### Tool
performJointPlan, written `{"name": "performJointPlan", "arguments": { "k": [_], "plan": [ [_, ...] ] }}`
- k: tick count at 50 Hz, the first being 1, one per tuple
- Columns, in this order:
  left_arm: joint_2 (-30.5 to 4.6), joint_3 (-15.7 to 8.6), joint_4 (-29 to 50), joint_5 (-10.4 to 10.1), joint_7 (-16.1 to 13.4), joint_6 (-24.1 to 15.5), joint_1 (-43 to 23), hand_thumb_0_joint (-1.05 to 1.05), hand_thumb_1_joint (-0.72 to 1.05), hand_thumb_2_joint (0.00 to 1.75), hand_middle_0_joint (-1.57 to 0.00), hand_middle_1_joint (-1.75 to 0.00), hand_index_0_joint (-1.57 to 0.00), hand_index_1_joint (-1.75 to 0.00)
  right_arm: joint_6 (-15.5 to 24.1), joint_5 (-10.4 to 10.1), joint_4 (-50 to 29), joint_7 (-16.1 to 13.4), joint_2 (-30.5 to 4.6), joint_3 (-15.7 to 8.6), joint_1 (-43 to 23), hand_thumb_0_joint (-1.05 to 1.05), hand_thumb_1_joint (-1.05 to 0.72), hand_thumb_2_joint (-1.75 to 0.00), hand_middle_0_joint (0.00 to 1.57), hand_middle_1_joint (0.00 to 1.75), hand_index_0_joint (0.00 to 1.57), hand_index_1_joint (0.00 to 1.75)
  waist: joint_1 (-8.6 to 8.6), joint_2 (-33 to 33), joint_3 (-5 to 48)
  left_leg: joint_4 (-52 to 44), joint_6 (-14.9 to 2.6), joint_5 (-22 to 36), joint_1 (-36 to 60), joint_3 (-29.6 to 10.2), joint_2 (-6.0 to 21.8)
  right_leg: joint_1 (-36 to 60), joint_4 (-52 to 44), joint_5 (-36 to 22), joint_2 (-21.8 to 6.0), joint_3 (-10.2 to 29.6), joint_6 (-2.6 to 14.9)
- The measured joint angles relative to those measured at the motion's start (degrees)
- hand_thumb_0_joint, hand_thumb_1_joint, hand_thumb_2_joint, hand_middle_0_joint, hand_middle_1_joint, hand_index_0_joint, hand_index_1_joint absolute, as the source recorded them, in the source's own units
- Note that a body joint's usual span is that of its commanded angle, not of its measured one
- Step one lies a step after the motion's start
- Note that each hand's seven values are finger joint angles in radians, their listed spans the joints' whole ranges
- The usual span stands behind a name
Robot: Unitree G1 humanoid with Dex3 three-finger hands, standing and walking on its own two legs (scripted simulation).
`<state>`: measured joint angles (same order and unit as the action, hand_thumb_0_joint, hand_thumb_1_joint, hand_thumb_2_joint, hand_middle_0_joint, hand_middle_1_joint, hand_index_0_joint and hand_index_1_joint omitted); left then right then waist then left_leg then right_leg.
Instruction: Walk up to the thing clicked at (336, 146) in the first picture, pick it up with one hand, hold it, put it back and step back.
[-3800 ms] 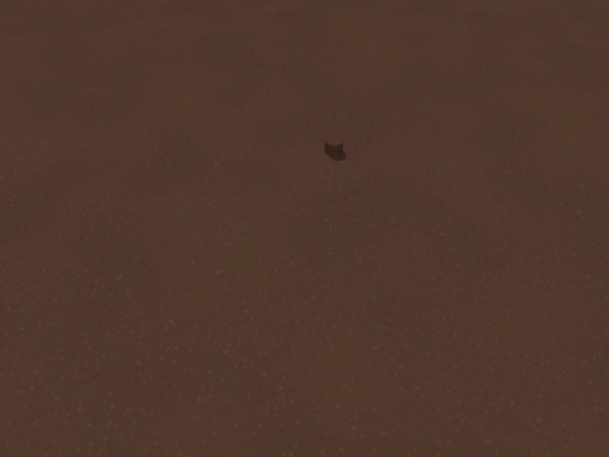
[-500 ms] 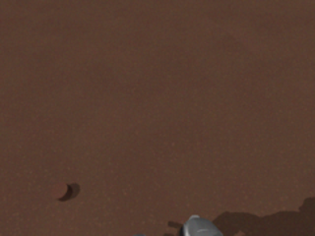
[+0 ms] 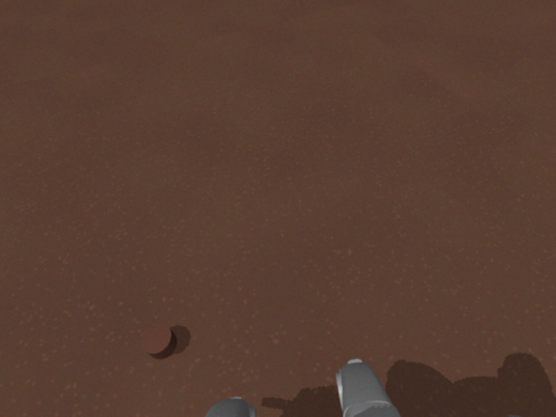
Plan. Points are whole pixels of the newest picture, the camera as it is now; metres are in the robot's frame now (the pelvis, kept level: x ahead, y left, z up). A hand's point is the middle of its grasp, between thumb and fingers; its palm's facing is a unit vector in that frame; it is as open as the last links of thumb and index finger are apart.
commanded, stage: walk up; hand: left
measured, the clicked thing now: (159, 341) +0.43 +0.43 -0.68
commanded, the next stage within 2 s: none
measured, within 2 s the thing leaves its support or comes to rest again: neither
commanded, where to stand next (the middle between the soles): +0.04 +0.27 m, yaw -13 degrees
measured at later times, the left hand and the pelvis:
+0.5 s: hand out of the picture +0.07 +0.51 -0.09, palm faces -0.07 -0.78 -0.62, open 7.4 cm; pelvis -0.04 +0.21 +0.00, yaw -5 degrees
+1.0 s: hand out of the picture +0.07 +0.61 -0.13, palm faces -0.29 -0.89 -0.34, open 7.4 cm; pelvis -0.05 +0.36 +0.04, yaw -14 degrees
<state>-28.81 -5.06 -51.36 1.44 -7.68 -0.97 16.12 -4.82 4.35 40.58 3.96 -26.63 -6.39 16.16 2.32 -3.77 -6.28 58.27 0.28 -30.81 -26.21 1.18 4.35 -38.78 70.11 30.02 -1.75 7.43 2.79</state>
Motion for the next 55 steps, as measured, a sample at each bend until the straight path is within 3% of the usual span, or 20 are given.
{"name": "performJointPlan", "arguments": {
  "k": [4,8,10,11,13,15,17,19,23,28,29,30,31,33,35,38,40,46,51,55],
  "plan": [
    [1.29,0.95,0.05,-1.93,0.81,-0.92,-0.49,0.01,0.90,0.90,-0.20,-0.30,-0.21,-0.30,0.41,-0.12,-0.06,-0.90,3.53,1.39,2.04,0.01,-0.90,-0.90,0.21,0.30,0.21,0.30,1.95,1.90,-1.19,-8.37,-2.51,4.48,3.17,2.66,-2.16,0.52,0.19,-2.36,3.42,-6.76,-0.65],
    [4.32,2.30,2.08,-2.83,1.37,-1.49,-0.94,0.01,0.90,0.90,-0.20,-0.30,-0.21,-0.30,-0.04,0.15,-1.42,-1.26,3.38,1.49,3.27,0.01,-0.90,-0.90,0.21,0.30,0.21,0.30,2.84,0.72,-2.74,-13.00,-5.18,6.89,4.77,5.23,-4.15,5.92,-12.23,-5.43,3.93,-12.33,-1.23],
    [5.48,2.88,3.53,-2.81,1.49,-2.07,-0.49,0.00,0.90,0.90,-0.20,-0.30,-0.21,-0.30,-0.72,0.13,-2.27,-1.25,2.73,1.24,3.39,0.01,-0.90,-0.90,0.21,0.30,0.21,0.30,2.77,-0.20,-2.99,-12.37,-6.12,6.54,4.28,6.78,-5.04,10.58,-22.86,-12.01,3.71,-13.65,-0.82],
    [5.73,3.02,4.27,-2.55,1.39,-2.53,-0.12,0.00,0.90,0.90,-0.20,-0.30,-0.21,-0.30,-1.02,-0.11,-2.54,-1.21,2.44,1.09,3.28,0.01,-0.90,-0.90,0.21,0.30,0.21,0.30,2.32,-0.62,-3.11,-10.39,-5.91,5.91,3.44,7.39,-5.28,13.07,-27.73,-13.80,3.75,-13.59,0.23],
    [6.71,3.04,5.39,-1.63,0.95,-2.63,-0.36,0.00,0.90,0.90,-0.21,-0.30,-0.21,-0.30,-1.61,-0.61,-2.29,-1.39,1.87,0.66,1.54,0.01,-0.90,-0.90,0.21,0.30,0.21,0.30,1.27,-3.62,-5.04,-2.20,-1.80,3.64,0.55,3.68,-4.95,13.36,-27.12,-13.33,5.16,-13.52,0.56],
    [6.53,3.30,6.03,-1.10,0.67,-2.00,-0.87,0.00,0.90,0.90,-0.21,-0.30,-0.21,-0.30,-2.24,-0.47,-2.44,-1.81,2.27,0.64,1.14,0.01,-0.90,-0.90,0.21,0.30,0.21,0.30,0.65,-4.26,-5.19,9.20,0.97,-0.36,-3.62,0.13,-5.88,12.98,-25.16,-12.76,3.84,-13.41,0.27],
    [6.44,3.07,6.13,-1.07,0.30,-1.75,-1.68,0.00,0.90,0.90,-0.21,-0.30,-0.21,-0.30,-2.49,-0.42,-2.23,-1.65,2.18,0.83,0.78,0.01,-0.90,-0.90,0.21,0.30,0.21,0.30,-0.08,-4.06,-4.63,18.09,1.64,0.04,-6.90,-2.31,-5.07,13.06,-24.49,-12.66,1.55,-12.74,0.20],
    [6.46,2.80,6.48,-0.76,0.26,-2.04,-1.68,0.00,0.90,0.90,-0.21,-0.30,-0.21,-0.30,-2.62,-0.49,-2.20,-0.93,1.26,0.67,-0.18,0.01,-0.90,-0.90,0.21,0.30,0.21,0.30,-0.85,-3.85,-3.78,21.50,1.01,2.44,-8.33,-4.96,-3.28,12.70,-24.18,-13.00,-0.75,-11.10,-0.49],
    [5.48,2.23,6.40,0.32,1.16,-2.25,-0.82,0.00,0.90,0.90,-0.21,-0.30,-0.21,-0.30,-2.52,-0.60,-3.46,0.23,-1.33,-0.38,-2.77,0.01,-0.90,-0.90,0.21,0.30,0.21,0.30,-1.83,-3.69,-2.02,18.99,0.00,6.03,-6.98,-8.98,0.85,9.81,-22.38,-13.39,-4.45,-6.42,-2.00],
    [2.15,0.73,5.89,1.46,1.88,-1.70,-1.07,0.00,0.90,0.90,-0.21,-0.30,-0.21,-0.30,-2.17,-1.45,-3.73,0.54,-3.71,-1.68,-5.03,0.01,-0.90,-0.90,0.20,0.30,0.20,0.30,-2.76,-3.40,-0.99,2.20,0.14,1.06,0.46,-6.90,3.80,4.33,-19.75,-14.38,-7.36,-0.73,-3.95],
    [1.11,0.34,5.52,1.46,1.97,-1.46,-1.70,0.00,0.90,0.90,-0.21,-0.30,-0.21,-0.30,-1.74,-1.71,-3.02,0.31,-3.51,-1.96,-5.34,0.01,-0.90,-0.90,0.20,0.30,0.20,0.30,-3.14,-2.19,-1.46,0.63,2.91,-3.46,1.68,-5.50,2.80,3.23,-18.90,-14.40,-8.33,1.13,-3.86],
    [-0.12,-0.29,4.77,1.44,1.93,-0.99,-2.50,0.00,0.90,0.90,-0.21,-0.30,-0.21,-0.30,-1.24,-1.82,-2.04,-0.02,-2.44,-1.97,-5.72,0.01,-0.90,-0.90,0.20,0.30,0.20,0.30,-3.92,0.45,-2.77,1.36,4.16,-3.87,2.37,-3.14,0.92,2.56,-17.61,-12.87,-9.16,4.50,-2.98],
    [-0.87,-0.93,3.83,1.20,1.66,-0.34,-2.74,0.00,0.90,0.90,-0.21,-0.30,-0.21,-0.30,-0.70,-1.64,-1.45,-0.23,-1.38,-1.49,-5.35,0.01,-0.90,-0.90,0.20,0.30,0.20,0.30,-4.61,2.19,-3.30,2.43,4.30,-3.53,2.63,-1.22,-0.06,1.60,-14.71,-8.49,-8.15,7.61,-1.81],
    [-0.40,-1.42,1.26,0.96,0.79,0.82,-2.68,0.00,0.90,0.90,-0.20,-0.30,-0.21,-0.30,-0.26,-2.12,0.06,-0.49,-0.12,0.18,-3.42,0.01,-0.90,-0.90,0.20,0.30,0.20,0.30,-3.61,0.66,-2.11,4.33,3.12,-3.39,1.51,-1.76,1.09,0.40,-5.64,-1.92,-2.71,5.73,-0.99],
    [-0.25,-1.23,-0.75,0.29,1.11,0.90,-2.57,0.01,0.90,0.90,-0.20,-0.30,-0.21,-0.30,-0.78,-2.04,2.82,-0.91,2.27,1.63,-2.18,0.01,-0.90,-0.90,0.20,0.30,0.20,0.30,-1.72,-0.17,-0.80,2.73,1.66,-2.05,0.98,-3.25,1.78,0.36,1.26,-2.27,1.18,0.58,-1.10],
    [-0.74,-1.21,-1.83,-0.85,2.81,0.49,-1.96,0.01,0.91,0.90,-0.20,-0.30,-0.20,-0.30,0.59,-2.29,6.06,-1.94,6.49,3.66,-0.82,0.01,-0.90,-0.90,0.21,0.30,0.21,0.30,-1.46,3.70,-0.16,-4.13,1.43,2.10,2.71,-0.92,0.50,1.76,3.60,-6.19,4.35,-2.09,-1.18],
    [0.27,-0.78,-2.35,-0.87,4.20,0.76,-1.74,0.01,0.91,0.90,-0.20,-0.30,-0.20,-0.30,2.57,-2.64,7.33,-2.37,7.25,4.49,0.63,0.01,-0.90,-0.90,0.21,0.30,0.21,0.30,-1.19,4.72,-0.13,-7.90,0.54,4.11,3.80,-0.03,-0.18,4.33,1.47,-6.92,5.53,-3.56,-1.51],
    [3.85,0.21,-2.27,0.64,7.61,2.51,-0.33,0.01,0.91,0.90,-0.20,-0.30,-0.20,-0.30,7.19,-3.35,9.59,-4.95,5.39,4.09,3.64,0.01,-0.89,-0.90,0.21,0.30,0.21,0.30,-1.80,6.74,-0.18,-14.19,-1.09,6.34,7.44,4.58,-0.46,9.98,-5.26,-5.58,5.57,-0.58,-2.23],
    [3.95,0.40,-1.78,0.28,8.53,3.15,-2.57,0.01,0.91,0.90,-0.20,-0.30,-0.21,-0.30,8.98,-3.48,9.99,-6.29,3.88,3.19,4.87,0.01,-0.89,-0.90,0.21,0.30,0.21,0.30,-0.86,8.49,-1.37,-16.79,-0.64,7.07,10.77,6.29,0.77,10.19,-7.32,-6.32,3.32,0.61,-2.04],
    [3.80,0.74,-1.01,-0.63,8.82,2.73,-5.56,0.01,0.91,0.90,-0.20,-0.30,-0.20,-0.30,9.01,-3.19,9.77,-6.20,3.01,2.96,4.98,0.01,-0.90,-0.90,0.21,0.30,0.21,0.30,0.04,8.98,-2.04,-18.79,0.24,7.93,13.10,7.01,2.00,9.88,-12.13,-8.37,1.17,-1.49,-1.64]
  ]
}}
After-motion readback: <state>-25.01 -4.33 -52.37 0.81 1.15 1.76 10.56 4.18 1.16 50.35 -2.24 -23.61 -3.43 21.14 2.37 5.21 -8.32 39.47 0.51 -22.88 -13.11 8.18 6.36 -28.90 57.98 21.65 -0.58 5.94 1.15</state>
